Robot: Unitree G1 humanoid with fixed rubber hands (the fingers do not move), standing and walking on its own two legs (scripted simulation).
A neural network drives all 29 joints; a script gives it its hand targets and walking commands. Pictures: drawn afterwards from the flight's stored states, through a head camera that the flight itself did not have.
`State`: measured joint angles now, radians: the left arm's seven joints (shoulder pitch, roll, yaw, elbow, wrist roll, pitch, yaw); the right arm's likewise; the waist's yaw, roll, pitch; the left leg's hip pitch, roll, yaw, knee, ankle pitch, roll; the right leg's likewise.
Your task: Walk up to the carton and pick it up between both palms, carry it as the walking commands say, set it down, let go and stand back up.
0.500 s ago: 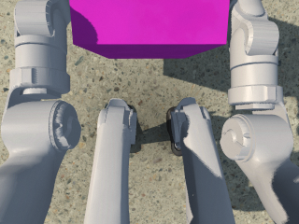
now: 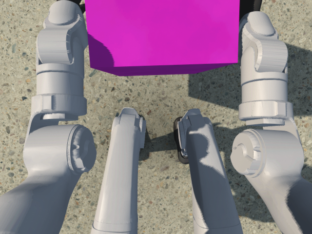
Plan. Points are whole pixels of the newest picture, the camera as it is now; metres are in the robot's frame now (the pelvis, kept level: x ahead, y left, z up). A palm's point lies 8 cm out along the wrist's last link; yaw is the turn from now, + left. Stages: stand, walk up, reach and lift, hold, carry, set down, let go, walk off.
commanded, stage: reach and lift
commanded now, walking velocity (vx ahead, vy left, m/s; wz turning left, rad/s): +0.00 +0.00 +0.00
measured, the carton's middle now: (157, 8) +0.56 +0.01 -0.17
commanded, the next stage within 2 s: none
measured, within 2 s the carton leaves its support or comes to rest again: neither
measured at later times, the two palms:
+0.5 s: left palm (40, 11) +0.49 +0.18 -0.02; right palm (262, 11) +0.50 -0.13 -0.02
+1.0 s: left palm out of the picture +0.48 +0.17 +0.10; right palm out of the picture +0.48 -0.15 +0.11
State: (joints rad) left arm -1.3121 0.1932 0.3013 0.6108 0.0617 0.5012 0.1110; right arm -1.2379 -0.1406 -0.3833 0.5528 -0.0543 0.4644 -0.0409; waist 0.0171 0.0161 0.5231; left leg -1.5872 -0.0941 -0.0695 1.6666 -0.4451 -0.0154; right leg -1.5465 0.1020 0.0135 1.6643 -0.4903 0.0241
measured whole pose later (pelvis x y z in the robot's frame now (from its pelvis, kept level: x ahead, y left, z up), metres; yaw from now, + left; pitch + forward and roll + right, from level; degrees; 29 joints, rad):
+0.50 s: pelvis -0.02 -0.03 +0.04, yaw +1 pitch +15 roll +1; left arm -1.24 0.26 0.29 0.67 0.03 0.48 0.04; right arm -1.19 -0.07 -0.32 0.55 -0.06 0.49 -0.14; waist 0.04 -0.04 0.52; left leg -1.37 -0.09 -0.09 1.46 -0.36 -0.05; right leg -1.36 0.10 0.01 1.51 -0.41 -0.02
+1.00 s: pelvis +0.08 +0.01 +0.12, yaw +0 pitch +26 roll -1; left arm -0.74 -0.04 0.40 0.69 0.24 0.43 0.06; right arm -0.71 0.01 -0.42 0.70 -0.18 0.41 0.04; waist -0.01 -0.04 -0.18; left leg -1.23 -0.08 -0.06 1.18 -0.40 0.01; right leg -1.20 0.09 0.08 1.17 -0.43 0.02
